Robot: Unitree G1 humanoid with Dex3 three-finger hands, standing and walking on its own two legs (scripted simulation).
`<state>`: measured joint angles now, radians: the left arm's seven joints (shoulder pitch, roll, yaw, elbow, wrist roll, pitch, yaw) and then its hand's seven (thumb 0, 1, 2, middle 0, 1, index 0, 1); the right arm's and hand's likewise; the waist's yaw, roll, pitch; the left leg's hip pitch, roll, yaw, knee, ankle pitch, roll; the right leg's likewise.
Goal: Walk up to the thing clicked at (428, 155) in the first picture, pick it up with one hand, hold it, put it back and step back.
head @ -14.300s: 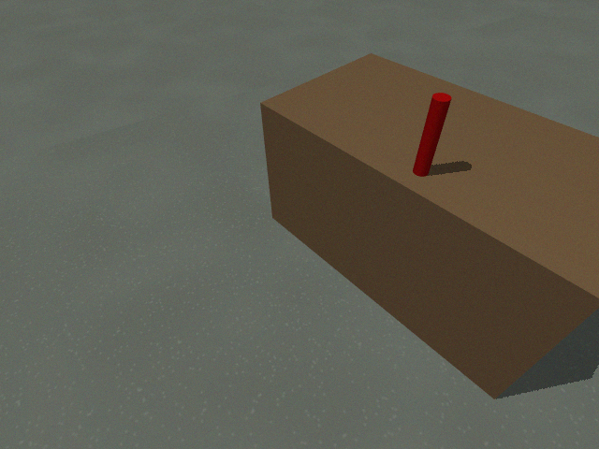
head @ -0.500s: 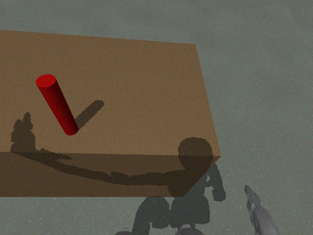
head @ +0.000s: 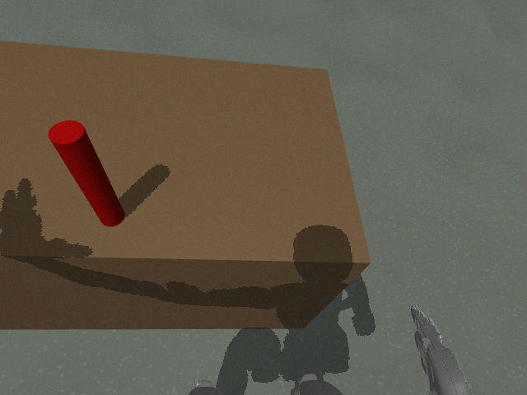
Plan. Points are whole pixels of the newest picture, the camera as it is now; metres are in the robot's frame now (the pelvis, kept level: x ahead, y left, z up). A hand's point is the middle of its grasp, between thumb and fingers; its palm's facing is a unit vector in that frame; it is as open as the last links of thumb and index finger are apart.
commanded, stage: go down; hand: left
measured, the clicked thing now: (93, 181) +0.47 +0.28 +0.01
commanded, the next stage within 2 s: none
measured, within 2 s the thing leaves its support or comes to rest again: neither
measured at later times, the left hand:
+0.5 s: hand out of the picture +0.34 +0.46 +0.11, palm faces +0.40 -0.92 +0.03, open 17.7 cm
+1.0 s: hand out of the picture +0.34 +0.46 +0.09, palm faces +0.39 -0.92 +0.03, open 17.7 cm
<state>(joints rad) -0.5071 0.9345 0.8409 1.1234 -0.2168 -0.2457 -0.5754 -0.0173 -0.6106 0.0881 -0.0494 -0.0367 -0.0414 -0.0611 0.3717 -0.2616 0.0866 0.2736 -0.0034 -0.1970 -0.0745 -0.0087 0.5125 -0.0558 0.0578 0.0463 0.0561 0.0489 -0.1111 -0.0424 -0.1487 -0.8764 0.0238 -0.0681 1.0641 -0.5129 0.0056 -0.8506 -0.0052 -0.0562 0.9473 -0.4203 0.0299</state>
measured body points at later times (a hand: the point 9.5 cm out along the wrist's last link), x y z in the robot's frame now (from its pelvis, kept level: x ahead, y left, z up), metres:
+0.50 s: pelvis +0.00 +0.01 +0.00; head +0.09 +0.06 +0.44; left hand +0.32 +0.51 +0.11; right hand +0.16 -0.23 -0.02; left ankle -0.01 +0.11 -0.67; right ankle +0.02 -0.15 -0.67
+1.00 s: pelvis +0.00 +0.01 +0.00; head +0.09 +0.07 +0.43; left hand +0.32 +0.51 +0.10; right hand +0.16 -0.23 -0.02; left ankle -0.01 +0.11 -0.67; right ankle +0.02 -0.15 -0.67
